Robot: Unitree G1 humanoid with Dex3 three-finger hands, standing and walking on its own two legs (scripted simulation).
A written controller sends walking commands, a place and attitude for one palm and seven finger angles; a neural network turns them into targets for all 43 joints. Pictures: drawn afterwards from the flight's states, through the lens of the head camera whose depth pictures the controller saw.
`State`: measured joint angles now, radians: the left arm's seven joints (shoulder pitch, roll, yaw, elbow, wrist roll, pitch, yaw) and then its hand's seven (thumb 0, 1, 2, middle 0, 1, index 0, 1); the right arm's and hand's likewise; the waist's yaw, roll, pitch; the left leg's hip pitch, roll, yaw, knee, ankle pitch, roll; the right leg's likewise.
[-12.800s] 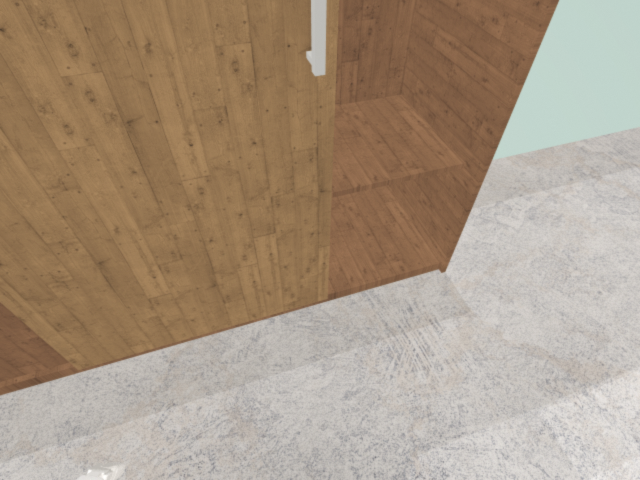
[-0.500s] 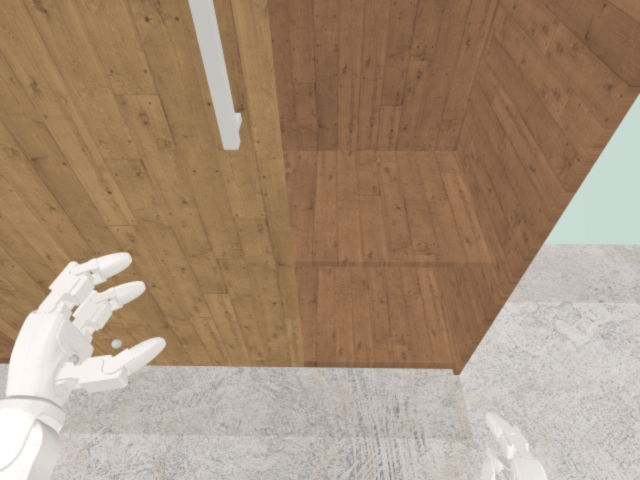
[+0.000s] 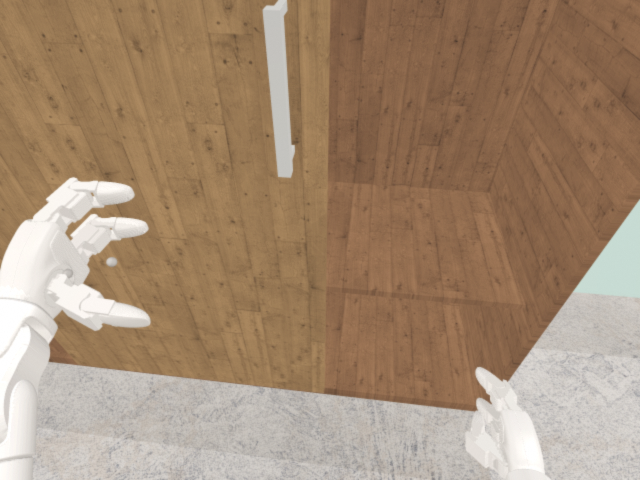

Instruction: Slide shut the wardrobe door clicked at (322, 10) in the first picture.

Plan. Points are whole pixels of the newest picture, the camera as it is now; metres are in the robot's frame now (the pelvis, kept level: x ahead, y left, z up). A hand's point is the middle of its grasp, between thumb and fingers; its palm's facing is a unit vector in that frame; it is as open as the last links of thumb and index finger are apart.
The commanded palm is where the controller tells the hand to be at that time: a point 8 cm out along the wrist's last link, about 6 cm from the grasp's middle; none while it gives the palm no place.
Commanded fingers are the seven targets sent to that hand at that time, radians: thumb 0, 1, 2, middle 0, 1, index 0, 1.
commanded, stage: raise the hand with hooked fingers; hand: left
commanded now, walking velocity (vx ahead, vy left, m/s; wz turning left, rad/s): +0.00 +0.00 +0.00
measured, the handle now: (283, 96) +0.52 +0.13 +0.25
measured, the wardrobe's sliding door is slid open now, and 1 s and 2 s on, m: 0.48 0.48 0.48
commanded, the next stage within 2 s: move the hooked fingers beside the handle in 0.80 s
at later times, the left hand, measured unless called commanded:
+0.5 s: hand (89, 198) +0.28 +0.27 +0.26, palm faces +0.09 -0.99 -0.12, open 14.0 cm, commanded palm +0.24 +0.31 +0.27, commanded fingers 0.00 -0.50 0.30 -0.30 -1.20 -0.30 -1.20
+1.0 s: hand (91, 191) +0.28 +0.26 +0.26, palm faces +0.10 -0.99 -0.10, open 14.0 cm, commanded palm +0.26 +0.30 +0.27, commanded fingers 0.00 -0.50 0.30 -0.30 -1.20 -0.30 -1.20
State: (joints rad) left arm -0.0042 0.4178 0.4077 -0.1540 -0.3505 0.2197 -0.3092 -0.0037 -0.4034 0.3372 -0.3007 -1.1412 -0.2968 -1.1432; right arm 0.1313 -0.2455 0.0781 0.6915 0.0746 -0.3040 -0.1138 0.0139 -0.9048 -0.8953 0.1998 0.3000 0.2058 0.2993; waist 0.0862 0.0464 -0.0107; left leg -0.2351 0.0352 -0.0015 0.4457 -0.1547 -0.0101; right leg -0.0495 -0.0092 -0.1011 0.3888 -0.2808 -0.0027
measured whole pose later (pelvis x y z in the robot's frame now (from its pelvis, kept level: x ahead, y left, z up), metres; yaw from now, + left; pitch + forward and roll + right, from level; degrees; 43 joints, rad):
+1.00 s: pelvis +0.00 -0.01 +0.00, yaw +0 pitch -3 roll -1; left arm -0.26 0.53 0.49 -0.07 -0.35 0.47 -0.38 -0.01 -0.50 0.30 -0.31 -1.20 -0.30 -1.20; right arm 0.13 -0.27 0.09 0.70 0.10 -0.21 -0.11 0.01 -0.90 -0.90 0.20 0.30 0.21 0.30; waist 0.09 0.07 -0.04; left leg -0.21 0.04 -0.01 0.42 -0.15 -0.02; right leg -0.03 0.00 -0.11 0.37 -0.28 -0.01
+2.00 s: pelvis +0.01 -0.01 +0.00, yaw -1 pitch -1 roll -1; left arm -0.61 0.48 0.36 0.37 -0.23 0.37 -0.25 -0.01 -0.50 0.30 -0.31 -1.20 -0.30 -1.20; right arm 0.19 -0.28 0.05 0.74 0.09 -0.16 -0.11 0.01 -0.91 -0.90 0.20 0.30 0.21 0.30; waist 0.02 0.05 -0.04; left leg -0.24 0.05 0.01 0.41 -0.15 -0.02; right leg -0.07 0.00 -0.08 0.36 -0.28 -0.02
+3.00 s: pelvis +0.02 -0.01 +0.00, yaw -3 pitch +1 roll -1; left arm -0.72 0.48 0.37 0.55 -0.18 0.30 -0.19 -0.01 -0.50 0.30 -0.31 -1.20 -0.30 -1.20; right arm 0.29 -0.28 0.01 0.75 0.08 -0.11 -0.09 0.01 -0.91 -0.90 0.20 0.30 0.20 0.30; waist -0.03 0.04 -0.06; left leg -0.27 0.06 0.04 0.43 -0.18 -0.02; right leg -0.10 0.01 -0.05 0.36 -0.28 -0.01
